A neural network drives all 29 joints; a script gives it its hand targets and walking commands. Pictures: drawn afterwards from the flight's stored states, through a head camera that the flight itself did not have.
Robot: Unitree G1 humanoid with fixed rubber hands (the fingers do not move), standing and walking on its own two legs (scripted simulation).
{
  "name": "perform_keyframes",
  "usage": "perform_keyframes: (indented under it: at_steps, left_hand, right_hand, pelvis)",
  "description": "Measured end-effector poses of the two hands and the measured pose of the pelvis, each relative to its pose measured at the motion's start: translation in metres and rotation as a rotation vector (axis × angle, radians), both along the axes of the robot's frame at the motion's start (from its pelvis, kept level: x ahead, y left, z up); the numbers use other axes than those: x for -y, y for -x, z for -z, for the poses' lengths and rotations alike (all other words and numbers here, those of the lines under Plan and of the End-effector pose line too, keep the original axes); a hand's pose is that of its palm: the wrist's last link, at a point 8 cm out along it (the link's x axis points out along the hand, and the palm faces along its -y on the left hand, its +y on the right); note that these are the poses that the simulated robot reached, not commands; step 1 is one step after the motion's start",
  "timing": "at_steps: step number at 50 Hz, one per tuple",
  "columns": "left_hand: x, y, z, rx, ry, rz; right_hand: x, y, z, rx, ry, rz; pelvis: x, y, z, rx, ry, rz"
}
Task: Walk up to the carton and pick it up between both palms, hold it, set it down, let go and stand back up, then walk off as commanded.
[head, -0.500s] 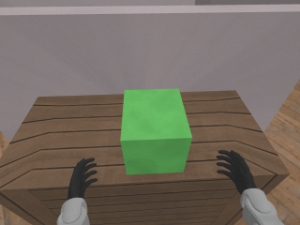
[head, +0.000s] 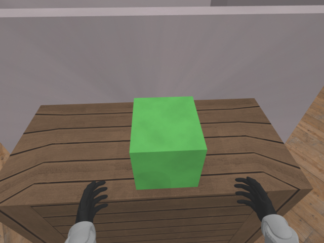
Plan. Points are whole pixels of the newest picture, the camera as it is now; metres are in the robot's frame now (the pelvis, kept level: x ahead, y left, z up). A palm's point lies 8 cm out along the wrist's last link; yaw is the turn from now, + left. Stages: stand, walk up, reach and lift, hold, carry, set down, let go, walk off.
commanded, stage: set down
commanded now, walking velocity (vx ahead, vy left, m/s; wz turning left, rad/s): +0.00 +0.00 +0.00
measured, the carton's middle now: (165, 141) +0.40 +0.02 +0.02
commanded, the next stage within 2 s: let go in 0.38 s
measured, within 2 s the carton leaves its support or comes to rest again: neither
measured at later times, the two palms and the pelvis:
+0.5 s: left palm (85, 216) +0.19 +0.21 +0.00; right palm (263, 210) +0.20 -0.22 -0.01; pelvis +0.00 +0.00 +0.00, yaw +0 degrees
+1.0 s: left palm (85, 216) +0.19 +0.21 +0.00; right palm (263, 211) +0.20 -0.22 -0.01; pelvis +0.00 +0.00 +0.00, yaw +0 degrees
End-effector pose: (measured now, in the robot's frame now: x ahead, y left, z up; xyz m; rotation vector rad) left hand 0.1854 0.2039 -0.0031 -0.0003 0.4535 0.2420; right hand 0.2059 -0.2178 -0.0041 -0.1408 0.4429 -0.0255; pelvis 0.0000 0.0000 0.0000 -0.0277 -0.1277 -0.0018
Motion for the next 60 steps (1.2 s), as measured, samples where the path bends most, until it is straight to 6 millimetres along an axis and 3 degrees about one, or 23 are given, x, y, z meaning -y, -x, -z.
perform_keyframes:
  at_steps: [50,60]
  left_hand:
    - [-0.003,-0.002,-0.002,-0.026,-0.045,0.088]
    - [-0.007,0.002,0.001,0.028,-0.152,0.163]
  right_hand:
    - [0.0,0.001,0.001,0.021,0.041,-0.03]
    - [0.008,0.002,0.006,0.068,0.034,-0.117]
  pelvis:
    - [-0.001,0.001,0.001,0.05,0.0,-0.003]
    - [0.015,0.009,0.003,-0.04,-0.031,-0.007]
